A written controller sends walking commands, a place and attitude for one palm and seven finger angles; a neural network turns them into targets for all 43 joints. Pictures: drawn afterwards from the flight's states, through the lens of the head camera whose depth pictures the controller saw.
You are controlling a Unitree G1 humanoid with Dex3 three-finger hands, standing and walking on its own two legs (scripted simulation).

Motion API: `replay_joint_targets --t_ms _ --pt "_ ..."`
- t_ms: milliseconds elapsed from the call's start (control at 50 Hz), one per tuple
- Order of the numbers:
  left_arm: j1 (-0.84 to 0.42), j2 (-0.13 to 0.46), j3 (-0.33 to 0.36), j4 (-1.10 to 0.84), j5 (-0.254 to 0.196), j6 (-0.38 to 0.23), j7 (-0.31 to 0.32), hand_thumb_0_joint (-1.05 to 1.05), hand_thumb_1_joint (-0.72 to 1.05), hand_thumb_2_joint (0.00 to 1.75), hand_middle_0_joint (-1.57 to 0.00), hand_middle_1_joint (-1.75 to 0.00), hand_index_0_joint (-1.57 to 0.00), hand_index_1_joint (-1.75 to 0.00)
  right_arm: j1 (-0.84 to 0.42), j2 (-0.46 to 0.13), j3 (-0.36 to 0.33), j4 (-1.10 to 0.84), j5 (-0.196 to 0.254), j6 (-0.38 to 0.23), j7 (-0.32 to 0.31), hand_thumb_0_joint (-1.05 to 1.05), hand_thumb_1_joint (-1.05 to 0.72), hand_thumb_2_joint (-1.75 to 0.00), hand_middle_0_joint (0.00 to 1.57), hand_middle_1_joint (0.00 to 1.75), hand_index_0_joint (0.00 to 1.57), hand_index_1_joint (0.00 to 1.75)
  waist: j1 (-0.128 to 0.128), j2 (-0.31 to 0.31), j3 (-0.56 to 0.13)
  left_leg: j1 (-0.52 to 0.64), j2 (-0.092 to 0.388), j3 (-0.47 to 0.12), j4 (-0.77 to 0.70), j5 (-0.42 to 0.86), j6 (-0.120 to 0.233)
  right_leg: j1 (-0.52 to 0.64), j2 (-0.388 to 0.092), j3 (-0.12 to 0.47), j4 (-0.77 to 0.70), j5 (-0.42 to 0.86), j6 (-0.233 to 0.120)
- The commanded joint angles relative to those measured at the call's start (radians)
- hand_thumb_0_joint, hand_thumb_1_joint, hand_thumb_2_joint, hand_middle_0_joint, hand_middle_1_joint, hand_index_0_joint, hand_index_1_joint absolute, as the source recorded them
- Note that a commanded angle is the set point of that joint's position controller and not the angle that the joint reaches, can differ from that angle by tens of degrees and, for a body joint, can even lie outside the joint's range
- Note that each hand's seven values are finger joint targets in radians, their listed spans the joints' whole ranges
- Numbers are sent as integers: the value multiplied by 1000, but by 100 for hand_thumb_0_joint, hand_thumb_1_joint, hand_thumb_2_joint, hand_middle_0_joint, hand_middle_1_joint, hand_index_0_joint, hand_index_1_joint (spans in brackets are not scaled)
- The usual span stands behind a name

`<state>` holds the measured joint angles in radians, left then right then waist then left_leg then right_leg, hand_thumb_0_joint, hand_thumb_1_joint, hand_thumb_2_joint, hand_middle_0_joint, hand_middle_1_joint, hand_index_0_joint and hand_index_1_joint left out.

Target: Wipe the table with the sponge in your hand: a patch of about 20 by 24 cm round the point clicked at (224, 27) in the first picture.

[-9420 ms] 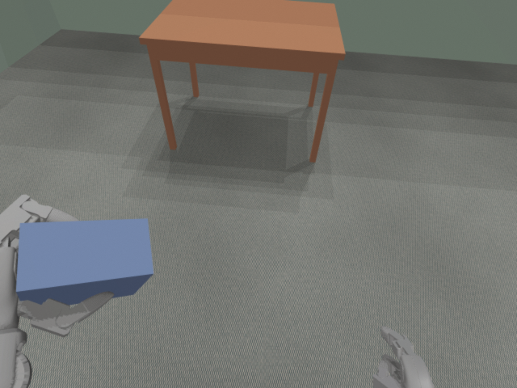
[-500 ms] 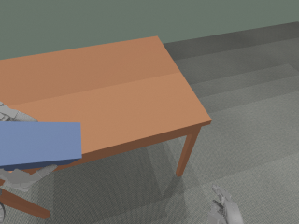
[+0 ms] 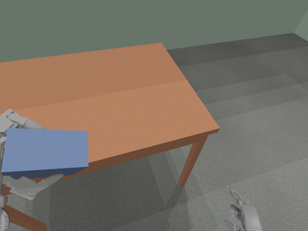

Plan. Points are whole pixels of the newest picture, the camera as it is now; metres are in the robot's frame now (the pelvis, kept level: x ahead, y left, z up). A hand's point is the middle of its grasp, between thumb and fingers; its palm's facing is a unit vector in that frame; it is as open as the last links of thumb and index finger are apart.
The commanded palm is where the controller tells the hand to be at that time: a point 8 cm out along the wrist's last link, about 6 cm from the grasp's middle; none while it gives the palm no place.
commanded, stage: come to a stop and stand still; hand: left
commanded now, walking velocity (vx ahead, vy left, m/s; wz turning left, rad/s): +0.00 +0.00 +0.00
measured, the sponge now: (58, 155) +0.23 +0.21 +0.14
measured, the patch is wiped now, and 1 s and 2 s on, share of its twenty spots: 0.00 0.00 0.00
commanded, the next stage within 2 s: look again from close up in 0.46 s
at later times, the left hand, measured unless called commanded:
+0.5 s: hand (9, 136) +0.24 +0.28 +0.19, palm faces +0.44 -0.77 -0.47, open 10.9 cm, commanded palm +0.15 +0.28 +0.18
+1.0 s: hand (8, 137) +0.24 +0.29 +0.18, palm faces +0.41 -0.87 -0.29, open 10.9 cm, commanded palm +0.18 +0.32 +0.18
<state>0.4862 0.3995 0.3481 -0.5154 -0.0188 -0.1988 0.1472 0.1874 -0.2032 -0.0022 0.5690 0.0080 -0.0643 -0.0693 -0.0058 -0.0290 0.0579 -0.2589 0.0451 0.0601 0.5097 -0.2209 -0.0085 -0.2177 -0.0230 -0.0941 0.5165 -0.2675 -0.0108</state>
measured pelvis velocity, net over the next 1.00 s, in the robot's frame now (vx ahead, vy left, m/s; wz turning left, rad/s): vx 0.01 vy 0.04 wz -0.02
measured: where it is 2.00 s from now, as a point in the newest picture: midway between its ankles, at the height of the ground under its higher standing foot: outside the picture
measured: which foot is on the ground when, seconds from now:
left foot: down 0.00-1.00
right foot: down 0.00-1.00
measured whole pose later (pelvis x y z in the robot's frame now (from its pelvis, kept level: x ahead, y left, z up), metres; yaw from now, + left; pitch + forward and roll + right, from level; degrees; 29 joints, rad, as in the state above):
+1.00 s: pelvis +0.01 +0.04 +0.01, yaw -1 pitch +0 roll -2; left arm 0.34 0.34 0.34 -0.47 -0.02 -0.24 0.11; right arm 0.17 -0.16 0.05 0.58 -0.01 -0.18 -0.01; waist 0.05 -0.04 0.04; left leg -0.25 0.00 0.05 0.48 -0.23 0.04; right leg -0.17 -0.04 -0.06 0.39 -0.21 0.04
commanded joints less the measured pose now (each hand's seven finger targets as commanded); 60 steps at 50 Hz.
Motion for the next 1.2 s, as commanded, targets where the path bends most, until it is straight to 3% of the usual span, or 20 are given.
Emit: replay_joint_targets --t_ms 0,120,240,360,380,400,420,460,500,540,620,660,780,880,940,960,980,1040,1120,1180 --pt "-66 111 90 -228 -14 -67 24 0 10 130 -120 -160 -120 -160 -69 -115 -24 -126 0 -61 1 0 -90 -90 20 30 20 30 11 169 -155 -18 106 -101 -130 140 33 117 -20 73 -87 126 10" --pt "-87 96 66 -191 -22 -37 19 0 10 130 -120 -160 -120 -160 -82 -114 -17 -117 -3 -56 -1 0 -90 -90 20 30 20 30 6 61 -142 1 60 -69 -123 -28 15 59 -42 126 -158 86 3" --pt "-131 111 74 -158 -19 -21 22 0 10 130 -120 -160 -120 -160 -98 -107 -7 -114 -6 -48 -7 0 -90 -90 20 30 20 30 8 35 -78 -29 50 -73 -151 -138 18 13 -41 126 -215 -64 6" --pt "-89 132 95 -211 -22 -24 26 0 10 130 -120 -160 -120 -160 -99 -108 -11 -119 -4 -52 -9 0 -90 -90 20 30 20 30 11 94 -145 -6 55 -81 -148 -3 20 91 -32 101 -170 78 7" --pt "-1084 949 701 -407 105 -107 8 0 10 130 -120 -160 -120 -160 41 -133 -62 -98 -52 -96 -10 0 -90 -90 20 30 20 30 70 -130 -44 -116 52 -15 67 68 30 -28 -110 229 -291 311 57" --pt "-548 350 294 127 28 -67 -32 0 10 130 -120 -160 -120 -160 -3 -26 -21 -41 -29 -99 1 0 -90 -90 20 30 20 30 32 -158 -230 -24 -61 -23 61 53 22 73 -171 228 -167 388 -61" --pt "-267 250 237 67 -7 -78 -26 0 10 130 -120 -160 -120 -160 -30 -77 -41 -131 -7 -116 8 0 -90 -90 20 30 20 30 75 -67 -165 -17 -36 -19 38 71 9 88 -165 251 -196 486 -13" --pt "-149 94 96 23 -42 -96 -43 0 10 130 -120 -160 -120 -160 -37 -109 -47 -130 9 -137 28 0 -90 -90 20 30 20 30 58 151 -270 80 -21 -50 -87 136 27 157 -122 170 -109 281 -30" --pt "-86 101 66 -100 -43 -105 -43 0 10 130 -120 -160 -120 -160 -40 -126 -49 -130 6 -144 47 0 -90 -90 20 30 20 30 60 141 -256 89 23 -84 -87 201 37 105 -74 128 -108 170 -4" --pt "-60 106 47 -155 -40 -106 -41 0 10 130 -120 -160 -120 -160 -59 -122 -41 -136 6 -151 54 0 -90 -90 20 30 20 30 56 72 -189 5 31 -109 -123 71 41 89 -54 114 -129 53 4" --pt "-104 168 127 -162 -29 -106 -24 0 10 130 -120 -160 -120 -160 -68 -131 -40 -143 5 -155 35 0 -90 -90 20 30 20 30 43 1 -124 -46 32 -136 -166 -71 41 46 -32 100 -138 -20 2" --pt "-188 249 201 -206 -25 -116 -13 0 10 130 -120 -160 -120 -160 -79 -135 -37 -140 2 -153 20 0 -90 -90 20 30 20 30 36 67 -108 -30 36 -143 -188 -81 42 26 -23 88 -127 -18 1" --pt "-309 164 119 -191 -21 -132 -20 0 10 130 -120 -160 -120 -160 -63 -117 -21 -129 -8 -176 17 0 -90 -90 20 30 20 30 35 199 -141 -11 51 -143 -203 -49 45 90 -10 72 -100 79 -3" --pt "-233 66 33 -173 -8 -111 -25 0 10 130 -120 -160 -120 -160 -51 -119 -23 -115 -13 -183 44 0 -90 -90 20 30 20 30 32 124 -204 77 35 -111 -138 164 24 109 -6 74 -131 211 -1" --pt "-214 75 45 -157 -6 -93 -26 0 10 130 -120 -160 -120 -160 -58 -125 -27 -116 -14 -163 48 0 -90 -90 20 30 20 30 32 125 -196 70 36 -106 -139 208 11 103 -2 74 -132 218 1" --pt "-177 113 90 -137 -6 -85 -21 0 10 130 -120 -160 -120 -160 -68 -120 -24 -119 -13 -157 45 0 -90 -90 20 30 20 30 34 124 -190 77 34 -104 -141 233 6 101 1 65 -139 233 3" --pt "-167 89 79 -109 -9 -83 -26 0 10 130 -120 -160 -120 -160 -64 -116 -21 -116 -17 -145 46 0 -90 -90 20 30 20 30 32 99 -193 58 36 -97 -137 210 9 115 -4 64 -144 233 1" --pt "-178 124 116 -114 -18 -76 -31 0 10 130 -120 -160 -120 -160 -69 -120 -27 -134 -15 -117 40 0 -90 -90 20 30 20 30 26 77 -184 20 32 -87 -139 68 18 120 0 67 -126 170 -11" --pt "-206 132 114 -167 -23 -79 -34 0 10 130 -120 -160 -120 -160 -81 -120 -26 -155 -12 -110 28 0 -90 -90 20 30 20 30 21 127 -153 -15 37 -95 -155 -65 44 101 5 58 -92 108 -19" --pt "-215 142 114 -218 -22 -90 -31 0 10 130 -120 -160 -120 -160 -82 -124 -26 -155 -12 -120 25 0 -90 -90 20 30 20 30 21 139 -175 -4 31 -102 -121 6 57 114 -4 52 -64 160 -23"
